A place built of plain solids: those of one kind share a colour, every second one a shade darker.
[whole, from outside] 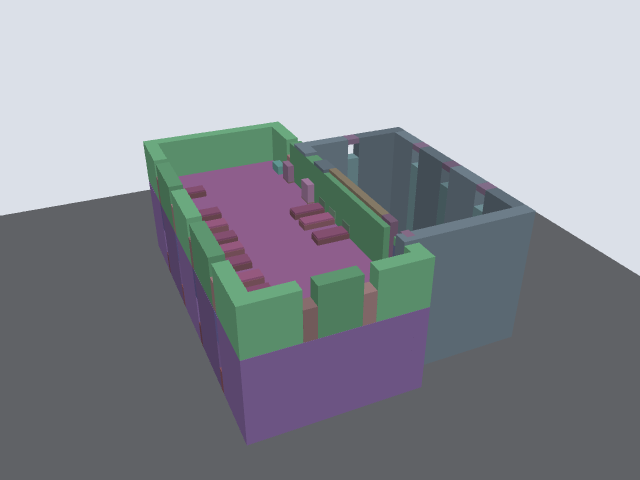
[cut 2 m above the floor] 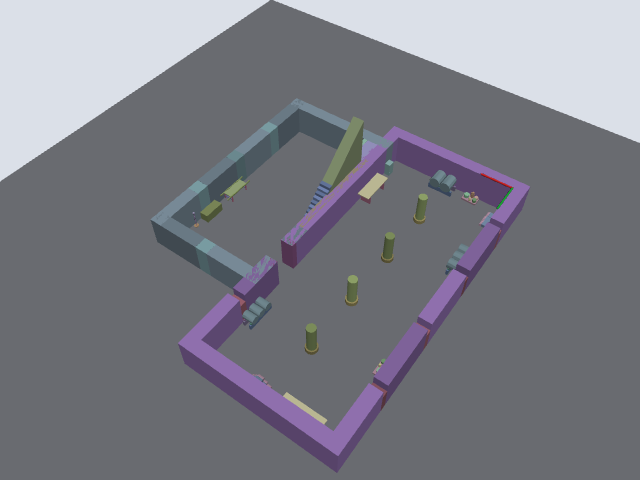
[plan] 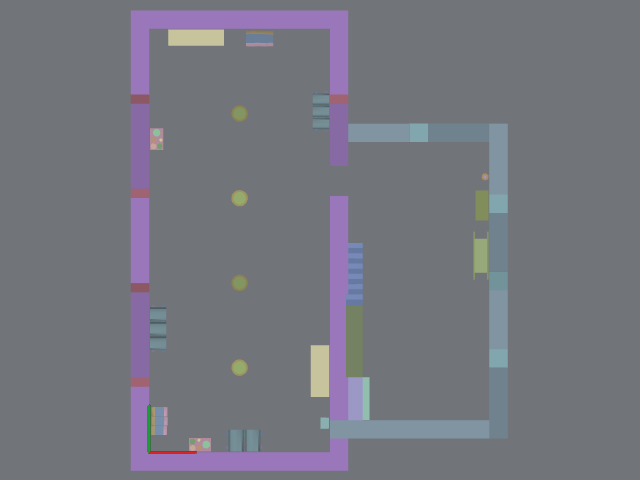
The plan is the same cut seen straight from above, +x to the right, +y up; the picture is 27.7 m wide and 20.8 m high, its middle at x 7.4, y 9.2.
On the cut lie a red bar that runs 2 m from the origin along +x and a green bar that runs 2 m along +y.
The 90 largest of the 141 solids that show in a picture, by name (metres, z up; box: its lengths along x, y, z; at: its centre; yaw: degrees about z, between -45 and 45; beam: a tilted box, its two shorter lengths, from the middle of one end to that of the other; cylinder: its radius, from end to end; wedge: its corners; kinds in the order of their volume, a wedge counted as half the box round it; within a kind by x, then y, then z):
{
 "wall_undercroft_1": {"box": [0.8, 3.64, 5.37], "at": [-0.4, 1.02, 2.38]},
 "wall_undercroft_2": {"box": [0.8, 3.69, 5.37], "at": [-0.4, 5.09, 2.38]},
 "wall_undercroft_3": {"box": [0.8, 3.69, 5.37], "at": [-0.4, 9.18, 2.38]},
 "wall_undercroft_4": {"box": [0.8, 3.69, 5.37], "at": [-0.4, 13.26, 2.38]},
 "wall_undercroft_5": {"box": [0.8, 3.64, 5.37], "at": [-0.4, 17.33, 2.38]},
 "wall_undercroft_6": {"box": [9.43, 0.8, 5.37], "at": [3.92, -0.4, 2.38]},
 "wall_undercroft_7": {"box": [9.43, 0.8, 5.37], "at": [3.92, 18.75, 2.38]},
 "wall_undercroft_8": {"box": [0.8, 11.91, 5.37], "at": [8.23, 5.15, 2.38]},
 "wall_undercroft_9": {"box": [0.8, 2.7, 5.37], "at": [8.23, 13.76, 2.38]},
 "wall_undercroft_10": {"box": [0.8, 3.64, 5.37], "at": [8.23, 17.33, 2.38]},
 "wall_vestibule_1": {"box": [0.8, 0.8, 8.38], "at": [8.23, 0.99, 3.89]},
 "wall_vestibule_2": {"box": [0.8, 1.41, 8.38], "at": [8.23, 10.41, 3.89]},
 "wall_vestibule_3": {"box": [0.8, 1.83, 8.38], "at": [8.23, 13.33, 3.89]},
 "wall_vestibule_4": {"box": [3.45, 0.8, 8.38], "at": [9.56, 13.84, 3.89]},
 "wall_vestibule_5": {"box": [7.71, 0.8, 8.38], "at": [11.68, 0.99, 3.89]},
 "wall_vestibule_6": {"box": [3.45, 0.8, 8.38], "at": [13.81, 13.84, 3.89]},
 "wall_vestibule_7": {"box": [0.8, 3.08, 8.38], "at": [15.14, 2.13, 3.89]},
 "wall_vestibule_8": {"box": [0.8, 2.55, 8.38], "at": [15.14, 5.74, 3.89]},
 "wall_vestibule_9": {"box": [0.8, 2.55, 8.38], "at": [15.14, 9.09, 3.89]},
 "wall_vestibule_10": {"box": [0.8, 3.08, 8.38], "at": [15.14, 12.71, 3.89]},
 "wall_dorter_1": {"box": [0.8, 3.57, 2.8], "at": [-0.4, 0.98, 6.48]},
 "wall_dorter_2": {"box": [0.8, 3.54, 2.8], "at": [-0.4, 5.09, 6.48]},
 "wall_dorter_3": {"box": [0.8, 3.54, 2.8], "at": [-0.4, 9.18, 6.48]},
 "wall_dorter_4": {"box": [0.8, 3.54, 2.8], "at": [-0.4, 13.26, 6.48]},
 "wall_dorter_5": {"box": [0.8, 3.57, 2.8], "at": [-0.4, 17.37, 6.48]},
 "wall_dorter_6": {"box": [2.91, 0.8, 2.8], "at": [0.65, -0.4, 6.48]},
 "wall_dorter_7": {"box": [2.21, 0.8, 2.8], "at": [3.92, -0.4, 6.48]},
 "wall_dorter_8": {"box": [9.43, 0.8, 2.8], "at": [3.92, 18.75, 6.48]},
 "wall_dorter_9": {"box": [2.91, 0.8, 2.8], "at": [7.18, -0.4, 6.48]},
 "wall_dorter_10": {"box": [0.8, 2.37, 2.8], "at": [8.23, 0.38, 6.48]},
 "wall_dorter_11": {"box": [0.8, 12.51, 2.8], "at": [8.23, 8.78, 6.48]},
 "wall_dorter_12": {"box": [0.8, 3.57, 2.8], "at": [8.23, 17.37, 6.48]},
 "floor_dorter_1": {"box": [7.83, 18.35, 0.4], "at": [3.92, 9.18, 5.18]},
 "wall_left_1": {"box": [0.45, 6.75, 8.38], "at": [8.4, 6.33, 3.89]},
 "wall_vestibule_under_light_1": {"box": [0.8, 0.8, 7.03], "at": [11.68, 13.84, 3.21]},
 "wall_vestibule_under_light_2": {"box": [0.8, 0.8, 7.03], "at": [15.14, 4.07, 3.21]},
 "wall_vestibule_under_light_3": {"box": [0.8, 0.8, 7.03], "at": [15.14, 7.42, 3.21]},
 "wall_vestibule_under_light_4": {"box": [0.8, 0.8, 7.03], "at": [15.14, 10.77, 3.21]},
 "fill_under_steps_1": {"wedge": [[8.53, 3.25, -0.3], [8.53, 3.25, 5.15], [8.53, 9.28, -0.3], [8.53, 9.28, -0.24], [9.25, 3.25, -0.3], [9.25, 3.25, 5.15], [9.25, 9.28, -0.3], [9.25, 9.28, -0.24]]},
 "mass_under_head_1": {"box": [0.72, 1.87, 5.38], "at": [8.89, 2.33, 2.39]},
 "bed_frame_dorter_1": {"box": [1.88, 0.82, 0.34], "at": [0.97, 5.86, 5.55]},
 "bed_frame_dorter_2": {"box": [1.93, 0.81, 0.36], "at": [0.99, 10.14, 5.56]},
 "bed_frame_dorter_3": {"box": [1.94, 0.81, 0.34], "at": [1.0, 15.01, 5.55]},
 "bed_frame_dorter_4": {"box": [1.95, 0.79, 0.32], "at": [1.01, 7.33, 5.54]},
 "bed_frame_dorter_5": {"box": [1.97, 0.76, 0.36], "at": [1.02, 4.23, 5.56]},
 "bed_frame_dorter_6": {"box": [2.0, 0.79, 0.33], "at": [1.03, 8.63, 5.54]},
 "bed_frame_dorter_7": {"box": [1.99, 0.81, 0.31], "at": [1.03, 11.77, 5.53]},
 "bed_frame_dorter_8": {"box": [1.95, 0.83, 0.32], "at": [6.82, 9.77, 5.54]},
 "bed_frame_dorter_9": {"box": [1.94, 0.82, 0.33], "at": [6.83, 8.38, 5.55]},
 "bed_frame_dorter_10": {"box": [1.93, 0.87, 0.32], "at": [6.84, 6.57, 5.54]},
 "wall_dorter_under_light_1": {"box": [0.8, 0.55, 1.75], "at": [-0.4, 3.04, 5.96]},
 "wall_dorter_under_light_2": {"box": [0.8, 0.55, 1.75], "at": [-0.4, 7.13, 5.96]},
 "wall_dorter_under_light_3": {"box": [0.8, 0.55, 1.75], "at": [-0.4, 11.22, 5.96]},
 "wall_dorter_under_light_4": {"box": [0.7, 0.8, 1.75], "at": [2.46, -0.4, 5.96]},
 "wall_dorter_under_light_5": {"box": [0.7, 0.8, 1.75], "at": [5.37, -0.4, 5.96]},
 "parapet_head_1": {"box": [0.3, 1.86, 6.7], "at": [9.4, 2.32, 3.05]},
 "wall_undercroft_under_light_1": {"box": [0.8, 0.4, 1.75], "at": [-0.4, 3.04, 0.57]},
 "wall_undercroft_under_light_2": {"box": [0.8, 0.4, 1.75], "at": [-0.4, 7.13, 0.57]},
 "wall_undercroft_under_light_3": {"box": [0.8, 0.4, 1.75], "at": [-0.4, 11.22, 0.57]},
 "wall_undercroft_under_light_4": {"box": [0.8, 0.4, 1.75], "at": [-0.4, 15.31, 0.57]},
 "wall_undercroft_under_light_5": {"box": [0.8, 0.4, 1.75], "at": [8.23, 15.31, 0.57]},
 "pier_undercroft_1": {"cylinder": 0.27, "from": [3.92, 3.67, 0.26], "to": [3.92, 3.67, 3.28]},
 "pier_undercroft_2": {"cylinder": 0.27, "from": [3.92, 7.34, 0.24], "to": [3.92, 7.34, 3.28]},
 "pier_undercroft_3": {"cylinder": 0.27, "from": [3.92, 11.01, 0.27], "to": [3.92, 11.01, 3.28]},
 "pier_undercroft_4": {"cylinder": 0.27, "from": [3.92, 14.68, 0.27], "to": [3.92, 14.68, 3.28]},
 "wall_wallhead_1": {"box": [0.45, 0.62, 3.0], "at": [8.4, 1.26, 6.58]},
 "wall_wallhead_2": {"box": [0.45, 0.89, 3.0], "at": [8.4, 2.96, 6.58]},
 "bed_pallet_dorter_1": {"box": [1.76, 0.76, 0.11], "at": [1.0, 5.86, 5.78]},
 "bed_pallet_dorter_2": {"box": [1.81, 0.75, 0.11], "at": [1.02, 10.14, 5.8]},
 "bed_pallet_dorter_3": {"box": [1.82, 0.75, 0.11], "at": [1.03, 15.01, 5.77]},
 "bed_pallet_dorter_4": {"box": [1.83, 0.73, 0.11], "at": [1.04, 7.33, 5.76]},
 "bed_pallet_dorter_5": {"box": [1.85, 0.7, 0.11], "at": [1.05, 4.23, 5.79]},
 "bed_pallet_dorter_6": {"box": [1.87, 0.82, 0.11], "at": [1.06, 2.9, 5.74]},
 "bed_pallet_dorter_7": {"box": [1.88, 0.73, 0.11], "at": [1.06, 8.63, 5.76]},
 "bed_pallet_dorter_8": {"box": [1.87, 0.75, 0.11], "at": [1.06, 11.77, 5.74]},
 "bed_pallet_dorter_9": {"box": [1.83, 0.77, 0.11], "at": [6.79, 9.77, 5.76]},
 "bed_pallet_dorter_10": {"box": [1.82, 0.76, 0.11], "at": [6.8, 8.38, 5.77]},
 "bed_pallet_dorter_11": {"box": [1.81, 0.81, 0.11], "at": [6.81, 6.57, 5.75]},
 "wall_undercroft_over_light_1": {"box": [0.8, 0.4, 1.89], "at": [-0.4, 3.04, 4.12]},
 "wall_undercroft_over_light_2": {"box": [0.8, 0.4, 1.89], "at": [-0.4, 7.13, 4.12]},
 "aumbry_carcase_dorter_1": {"box": [0.44, 1.01, 1.18], "at": [7.57, 11.48, 6.06]},
 "aumbry_carcase_dorter_2": {"box": [0.42, 0.95, 1.11], "at": [7.58, 14.74, 6.03]},
 "wall_vestibule_over_light_1": {"box": [0.8, 0.8, 0.35], "at": [11.68, 13.84, 7.91]},
 "wall_vestibule_over_light_2": {"box": [0.8, 0.8, 0.35], "at": [15.14, 4.07, 7.91]},
 "wall_vestibule_over_light_3": {"box": [0.8, 0.8, 0.35], "at": [15.14, 7.42, 7.91]},
 "wall_vestibule_over_light_4": {"box": [0.8, 0.8, 0.35], "at": [15.14, 10.77, 7.91]},
 "jamb_slype_1": {"box": [0.8, 0.35, 2.2], "at": [8.23, 10.93, 1.05]},
 "chest_vestibule_1": {"box": [0.56, 1.3, 0.62], "at": [14.42, 10.7, 0.26]},
 "chest_dorter_1": {"box": [0.53, 1.09, 0.57], "at": [7.53, 16.38, 5.66]},
 "table_top_undercroft_1": {"box": [0.81, 2.25, 0.06], "at": [7.4, 3.52, 0.73]}
}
